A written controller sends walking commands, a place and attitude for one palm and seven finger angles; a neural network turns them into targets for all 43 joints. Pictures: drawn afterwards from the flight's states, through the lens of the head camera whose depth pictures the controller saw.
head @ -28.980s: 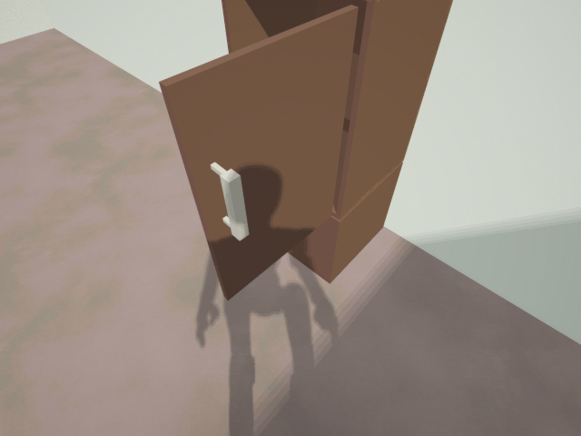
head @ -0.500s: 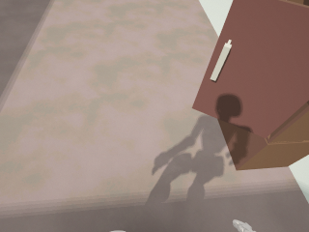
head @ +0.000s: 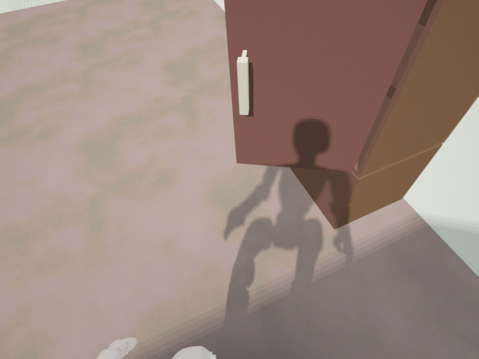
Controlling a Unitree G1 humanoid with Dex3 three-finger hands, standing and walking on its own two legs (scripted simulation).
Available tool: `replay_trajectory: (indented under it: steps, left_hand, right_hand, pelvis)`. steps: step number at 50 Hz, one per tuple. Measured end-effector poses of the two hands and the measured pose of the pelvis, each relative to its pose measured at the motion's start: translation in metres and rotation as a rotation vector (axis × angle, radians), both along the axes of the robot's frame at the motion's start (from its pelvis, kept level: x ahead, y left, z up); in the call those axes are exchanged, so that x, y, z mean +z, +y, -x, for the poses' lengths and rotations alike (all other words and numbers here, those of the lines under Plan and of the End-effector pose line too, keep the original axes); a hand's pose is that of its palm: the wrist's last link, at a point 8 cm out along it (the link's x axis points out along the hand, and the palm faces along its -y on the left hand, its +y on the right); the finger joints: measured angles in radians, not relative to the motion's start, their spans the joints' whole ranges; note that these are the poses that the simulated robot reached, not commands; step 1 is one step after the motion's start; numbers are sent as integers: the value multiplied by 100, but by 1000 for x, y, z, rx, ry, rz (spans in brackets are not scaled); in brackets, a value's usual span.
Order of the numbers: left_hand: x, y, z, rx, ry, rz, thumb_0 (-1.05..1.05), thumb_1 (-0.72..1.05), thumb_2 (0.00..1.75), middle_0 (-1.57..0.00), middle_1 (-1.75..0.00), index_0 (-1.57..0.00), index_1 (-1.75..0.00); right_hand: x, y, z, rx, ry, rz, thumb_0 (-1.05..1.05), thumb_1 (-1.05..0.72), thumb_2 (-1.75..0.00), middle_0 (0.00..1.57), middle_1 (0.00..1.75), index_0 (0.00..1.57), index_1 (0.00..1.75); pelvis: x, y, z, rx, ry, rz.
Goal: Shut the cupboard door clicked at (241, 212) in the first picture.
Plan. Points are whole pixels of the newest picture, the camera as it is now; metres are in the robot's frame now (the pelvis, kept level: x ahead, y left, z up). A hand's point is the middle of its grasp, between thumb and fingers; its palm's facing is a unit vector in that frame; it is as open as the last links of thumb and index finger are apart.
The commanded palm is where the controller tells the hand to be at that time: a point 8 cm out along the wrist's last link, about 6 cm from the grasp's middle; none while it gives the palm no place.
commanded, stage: turn to face it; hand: left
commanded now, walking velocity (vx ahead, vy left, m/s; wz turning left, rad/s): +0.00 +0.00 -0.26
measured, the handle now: (244, 83) +0.74 +0.01 +0.02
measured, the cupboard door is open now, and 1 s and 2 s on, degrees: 59 59 59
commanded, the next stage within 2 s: take the last steps up to it in 0.02 s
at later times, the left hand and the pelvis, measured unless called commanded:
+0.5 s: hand (152, 346) +0.16 +0.19 -0.16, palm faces -0.16 -0.97 -0.16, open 7.4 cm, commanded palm none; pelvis +0.07 +0.00 +0.02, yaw -9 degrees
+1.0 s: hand (212, 308) +0.24 +0.08 -0.18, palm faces -0.09 -0.98 -0.15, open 7.3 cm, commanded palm none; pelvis +0.22 -0.10 +0.00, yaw -8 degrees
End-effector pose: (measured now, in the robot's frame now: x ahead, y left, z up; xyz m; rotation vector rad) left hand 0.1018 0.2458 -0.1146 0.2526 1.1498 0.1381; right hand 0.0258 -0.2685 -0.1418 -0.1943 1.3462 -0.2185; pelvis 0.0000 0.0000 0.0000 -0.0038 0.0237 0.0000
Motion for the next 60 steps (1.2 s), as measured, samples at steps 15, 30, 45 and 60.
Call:
replay_trajectory:
  steps: [15, 30, 45, 60]
  left_hand:
    - [-34, 9, -2, -30, 129, 102, 0, 90, 90, -20, -30, -21, -30]
    - [-12, -46, -116, -193, 102, 79, 1, 91, 90, -19, -30, -20, -30]
    - [-20, -113, -145, -75, 142, 69, -1, 94, 90, -20, -30, -21, -30]
    - [-32, -138, -200, -18, 240, 102, 1, 92, 90, -20, -30, -20, -30]
  right_hand:
    - [24, 43, -22, -26, -117, 25, 0, -90, -90, 20, 30, 20, 30]
    - [23, 23, 42, -240, 134, -41, 0, -90, -90, 20, 30, 20, 30]
    - [17, -64, -142, -136, -33, -40, 0, -91, -90, 20, 30, 20, 29]
    - [19, -73, -276, -53, -131, -9, -2, -93, -90, 20, 30, 20, 30]
  pelvis:
    - [0, 20, -29, -94, 0, 16]
    - [10, -25, -90, -182, 4, 13]
    - [10, -93, -180, -140, 5, 17]
    - [7, -108, -265, -134, -31, 10]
